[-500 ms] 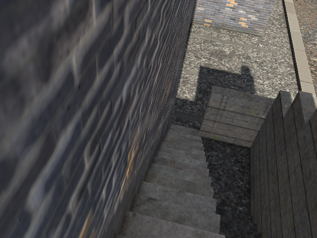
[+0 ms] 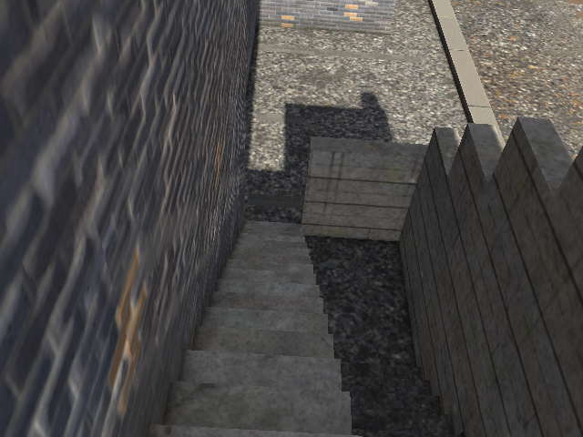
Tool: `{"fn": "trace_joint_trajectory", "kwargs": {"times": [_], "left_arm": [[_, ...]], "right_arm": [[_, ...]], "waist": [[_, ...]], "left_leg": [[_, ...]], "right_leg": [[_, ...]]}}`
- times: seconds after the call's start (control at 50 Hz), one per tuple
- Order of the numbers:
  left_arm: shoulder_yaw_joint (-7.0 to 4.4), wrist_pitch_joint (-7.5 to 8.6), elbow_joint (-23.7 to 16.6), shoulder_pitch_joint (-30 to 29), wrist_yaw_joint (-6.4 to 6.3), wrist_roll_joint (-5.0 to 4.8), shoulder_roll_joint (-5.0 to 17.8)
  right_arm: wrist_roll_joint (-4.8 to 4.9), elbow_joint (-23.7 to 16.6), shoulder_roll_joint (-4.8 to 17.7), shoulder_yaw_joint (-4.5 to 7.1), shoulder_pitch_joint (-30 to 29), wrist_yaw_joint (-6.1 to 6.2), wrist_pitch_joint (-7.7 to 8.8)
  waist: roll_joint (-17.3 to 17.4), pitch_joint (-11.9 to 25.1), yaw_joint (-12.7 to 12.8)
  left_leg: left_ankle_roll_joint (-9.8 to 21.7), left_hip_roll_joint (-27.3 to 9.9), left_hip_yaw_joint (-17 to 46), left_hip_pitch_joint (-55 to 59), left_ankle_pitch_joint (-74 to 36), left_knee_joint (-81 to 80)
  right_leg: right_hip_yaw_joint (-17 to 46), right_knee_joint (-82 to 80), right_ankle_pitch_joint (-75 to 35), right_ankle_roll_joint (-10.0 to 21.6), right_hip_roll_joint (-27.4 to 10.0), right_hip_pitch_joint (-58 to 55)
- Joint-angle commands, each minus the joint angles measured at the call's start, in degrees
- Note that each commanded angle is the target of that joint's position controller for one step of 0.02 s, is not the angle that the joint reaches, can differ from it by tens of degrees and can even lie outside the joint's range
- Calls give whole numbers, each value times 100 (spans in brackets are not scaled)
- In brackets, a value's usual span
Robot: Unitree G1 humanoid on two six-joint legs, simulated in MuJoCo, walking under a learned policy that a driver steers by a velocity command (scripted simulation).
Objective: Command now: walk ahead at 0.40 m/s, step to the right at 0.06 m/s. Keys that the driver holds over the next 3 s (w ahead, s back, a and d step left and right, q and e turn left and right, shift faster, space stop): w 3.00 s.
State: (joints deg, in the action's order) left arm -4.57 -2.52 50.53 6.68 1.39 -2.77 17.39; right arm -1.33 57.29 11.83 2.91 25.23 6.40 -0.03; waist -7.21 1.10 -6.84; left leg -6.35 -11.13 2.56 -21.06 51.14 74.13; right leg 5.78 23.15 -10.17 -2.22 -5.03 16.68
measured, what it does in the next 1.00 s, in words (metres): goes down: right foot 0.20 m lower, then left foot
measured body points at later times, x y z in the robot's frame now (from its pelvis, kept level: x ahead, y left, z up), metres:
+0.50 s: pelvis +0.18 -0.07 -0.07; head +0.17 -0.06 +0.38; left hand +0.20 +0.19 -0.21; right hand +0.34 -0.31 -0.18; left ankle +0.15 +0.07 -0.80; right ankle +0.06 -0.17 -0.79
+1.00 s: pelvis +0.37 -0.11 -0.23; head +0.39 -0.12 +0.22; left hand +0.46 +0.17 -0.33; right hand +0.28 -0.39 -0.36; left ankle +0.20 +0.06 -0.73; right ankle +0.40 -0.20 -0.97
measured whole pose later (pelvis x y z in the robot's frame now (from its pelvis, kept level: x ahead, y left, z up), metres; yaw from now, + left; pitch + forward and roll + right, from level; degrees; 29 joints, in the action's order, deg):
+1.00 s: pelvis +0.37 -0.11 -0.23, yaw +2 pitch +0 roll +3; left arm -3.0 3.5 40.2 16.4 4.4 0.8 17.2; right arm 1.3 56.9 15.7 2.6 32.1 4.1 -0.3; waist -1.7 -2.2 2.2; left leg 1.8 4.2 6.6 -24.0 44.5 98.3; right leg -0.5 31.2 -11.8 1.5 -1.4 18.8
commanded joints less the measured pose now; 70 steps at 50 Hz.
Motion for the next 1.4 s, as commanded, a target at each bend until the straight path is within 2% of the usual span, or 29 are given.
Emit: {"fn": "trace_joint_trajectory", "kwargs": {"times": [0.02, 0.04, 0.06, 0.12, 0.14, 0.22, 0.28, 0.34, 0.42, 0.54, 0.68, 0.72, 0.74, 0.8, 0.84, 0.92, 0.96, 0.98, 1.0, 1.02, 1.04, 1.08, 1.1, 1.14, 1.18, 1.22, 1.26, 1.36, 1.4], "left_arm": [[-271, 312, 758, 2525, 44, 182, 647], [-316, 427, 1256, 3114, 277, 432, 1337], [-454, 468, 1440, 3473, 427, 237, 1418], [258, 476, 745, 1860, 296, 437, -416], [346, 458, 564, 1063, 242, 683, -318], [228, 459, 183, 119, 91, 541, 274], [498, 491, 263, 1079, -134, 201, -404], [87, 543, 686, 2352, -140, 335, 750], [135, 480, 145, 1440, -51, 147, 356], [175, 520, -177, 1725, 2, 208, -12], [58, 689, -796, 1031, 17, 294, 683], [38, 759, -938, 615, -17, 151, 580], [68, 775, -1120, 354, -113, 61, 363], [165, 773, -1487, 90, -85, -47, 133], [-49, 767, -914, 767, 209, 116, 305], [222, 372, -869, 1449, 475, 374, -592], [-98, 370, -55, 4506, 368, 375, 362], [-113, 369, 148, 5268, 265, 353, 401], [13, 440, 104, 4828, 83, 418, 428], [29, 513, -72, 4124, 52, 517, 811], [-140, 567, -19, 3079, 20, 501, 1403], [-116, 863, -256, 1740, 101, 937, 947], [176, 900, -424, 832, 139, 999, 430], [296, 730, -111, 534, 36, 814, 555], [318, 722, 62, 762, -161, 388, 340], [267, 826, 377, 1307, -410, 121, 383], [200, 781, 576, 1636, -442, 139, 527], [87, 548, 715, 1191, -136, 211, 94], [191, 376, 832, 1195, -268, -102, -288]], "right_arm": [[-241, 440, 267, 39, 877, -80, -154], [239, -118, -137, -41, 656, -104, 12], [662, -374, 1, -100, 270, -49, 117], [61, -435, -62, -255, -941, 146, -41], [106, -518, -103, -305, -260, 63, 26], [246, -835, 390, -231, -230, -205, -32], [190, -1027, 597, -143, -1180, -109, -92], [361, -1257, 271, -303, -1676, -376, -139], [219, -840, 465, -266, -1281, -437, -107], [481, -967, 727, -182, -1745, -409, -91], [229, -1084, 1228, -35, -1115, -432, 84], [219, -730, 1287, 25, 178, -381, 24], [260, -416, 1323, 24, 883, -335, 11], [341, -568, 1059, -60, 43, -237, -93], [406, -581, 1062, -12, -147, -154, 28], [459, -458, 910, 9, -221, -130, 1], [292, -1051, 1455, 151, -1912, -275, 217], [158, -1036, 1124, 159, -1915, -255, 217], [83, -1161, 574, 66, -1878, -210, 242], [205, -1305, 45, -124, -555, -217, 356], [369, -1418, -238, -222, 745, -314, 466], [941, -1089, 755, -119, -137, -242, 374], [709, -1071, 1133, -43, -544, -173, 141], [146, -913, 923, -21, -246, -182, -222], [317, -1271, 1117, 14, -844, -285, -269], [144, -1660, 803, -139, -1747, -460, -189], [-37, -1566, 452, -236, -1762, -715, -117], [129, -296, 1167, 138, 400, -802, -314], [-48, 24, 1084, 180, 900, -736, -100]], "waist": [[140, 49, 1231], [-1206, 206, 1044], [-1574, 403, 1422], [-394, -253, 1132], [-154, 306, 412], [48, -21, 119], [215, -906, 670], [-548, -844, 869], [354, -560, 548], [890, -16, 929], [564, 66, 509], [1136, 48, -143], [1991, -411, -418], [455, -745, 235], [982, -277, 591], [831, -2, 1205], [638, 777, 3172], [-62, 263, 3626], [-538, -531, 3100], [-1414, -275, 1628], [-1373, 70, 334], [211, -196, 539], [1380, -999, 277], [779, -917, -172], [469, -1505, 236], [668, -1618, 507], [590, -978, 613], [2, -294, -151], [535, -437, -300]], "left_leg": [[432, 843, -213, -2013, -54, 2845], [189, 1441, -495, -4261, 322, 4587], [369, 1403, -193, -4939, -104, 5116], [454, 834, -392, -3729, -1007, 3735], [361, 740, -201, -2744, -1346, 2490], [415, 599, 222, -1264, -4896, -813], [506, 1272, -59, -1868, -4907, -3434], [529, 1406, -304, -614, -2809, -3841], [700, 1303, -202, 854, -4255, -3585], [1451, 1057, 741, 1736, -5474, -4220], [1489, 1227, 549, 1870, -5696, -3833], [1945, 836, 1173, 3003, -6070, -4064], [2455, 109, 1986, 3484, -7028, -4390], [2250, -263, 2302, 2494, -5908, -4297], [1758, 161, 1899, 2022, -4015, -2476], [1251, 1379, -18, -1858, -2081, -1143], [982, 1391, 105, -3258, -3309, 2065], [843, 2197, 255, -4071, -588, 4579], [841, 2286, 755, -4912, -626, 6009], [917, 2044, 1013, -5071, -1123, 5966], [963, 1740, 1112, -5784, -2146, 5468], [883, 1030, 1794, -5572, -3094, 3353], [582, 1151, 1767, -4526, -3599, 2551], [169, 1099, 1030, -2460, -4605, 1966], [203, 1086, 1175, -2940, -5614, 505], [406, 913, 870, -2256, -7139, -1657], [574, 1157, -25, -76, -8358, -3004], [256, 639, -69, 1349, -7935, -4508], [608, 329, -145, 1284, -7715, -6464]], "right_leg": [[-185, -502, -1247, 241, -338, -2611], [1547, 598, -704, 1009, -1239, -3292], [2765, 194, 1411, 1506, -1634, -3023], [861, 549, -1128, 887, -617, -990], [952, 670, -1480, 1126, -791, -562], [2003, -1, 1569, 1759, -918, 939], [940, -27, -467, 837, -205, -832], [1177, -149, -2184, 940, -733, -1686], [1151, -56, -267, 1516, -418, -560], [346, 1137, 1168, 803, 587, -466], [527, 1811, -2037, 471, 559, -656], [317, 3365, -290, 100, 934, 902], [271, 4564, 4023, -252, 1323, 2332], [341, 2322, 4484, -207, 622, 2440], [338, 2168, 1186, 267, 316, 2173], [-1050, 375, -2086, 374, 895, -1955], [-1123, 1495, -1542, 548, 481, -4235], [-530, 484, -106, 558, 10, -4204], [46, 730, -626, 300, -320, -3668], [1369, 1111, -2832, 544, -814, -3030], [2898, 392, -1084, 1134, -1854, -2924], [4517, -686, 3037, 2149, -2883, -1105], [3534, -296, 2294, 2164, -2405, 1026], [1719, -137, 1845, 2187, -1647, 2637], [903, 74, 3200, 1679, -888, 2245], [512, 374, 3967, 1314, -580, 2124], [-142, 510, 4263, 1076, -305, 2406], [-543, 3702, 4244, 492, 214, 442], [-687, 6386, 4107, 135, 745, -130]]}}
Next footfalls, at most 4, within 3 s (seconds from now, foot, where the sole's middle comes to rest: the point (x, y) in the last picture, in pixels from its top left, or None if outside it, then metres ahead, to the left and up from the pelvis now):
0.02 right None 0.10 -0.16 -0.83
0.42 left None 0.20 0.07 -0.83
1.00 right None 0.44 -0.20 -1.03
1.42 left None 0.64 0.06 -1.22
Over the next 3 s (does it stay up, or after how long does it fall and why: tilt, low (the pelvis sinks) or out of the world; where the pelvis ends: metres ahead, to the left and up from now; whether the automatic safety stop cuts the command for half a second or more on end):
stays up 1.22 -0.15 -0.96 its command is cut before an obstacle from the start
